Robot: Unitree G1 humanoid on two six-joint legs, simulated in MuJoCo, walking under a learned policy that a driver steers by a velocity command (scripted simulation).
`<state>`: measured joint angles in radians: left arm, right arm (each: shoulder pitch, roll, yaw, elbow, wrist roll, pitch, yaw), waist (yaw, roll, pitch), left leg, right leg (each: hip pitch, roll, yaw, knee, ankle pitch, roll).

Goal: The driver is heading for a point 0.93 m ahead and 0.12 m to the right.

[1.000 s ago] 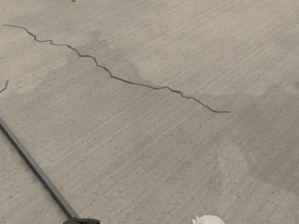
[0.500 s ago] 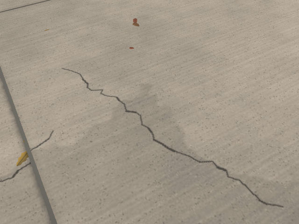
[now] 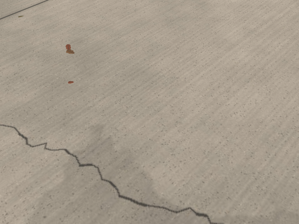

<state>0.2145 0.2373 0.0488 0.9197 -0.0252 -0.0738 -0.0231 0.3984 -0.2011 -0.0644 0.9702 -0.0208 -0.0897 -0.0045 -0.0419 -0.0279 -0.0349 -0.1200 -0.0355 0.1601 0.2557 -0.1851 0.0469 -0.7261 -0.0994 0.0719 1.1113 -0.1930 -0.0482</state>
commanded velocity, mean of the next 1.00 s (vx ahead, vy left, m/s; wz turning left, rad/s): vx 0.50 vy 0.00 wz -0.15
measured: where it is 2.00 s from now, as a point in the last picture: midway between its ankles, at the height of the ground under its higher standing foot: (169, 155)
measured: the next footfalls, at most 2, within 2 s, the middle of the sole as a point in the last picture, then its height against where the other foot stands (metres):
right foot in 0.26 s outside the picture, level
left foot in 0.78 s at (155, 196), level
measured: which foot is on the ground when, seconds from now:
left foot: down 0.00-0.28, up 0.30-0.76, down 0.78-1.00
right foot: up 0.00-0.24, down 0.26-0.80, up 0.82-1.00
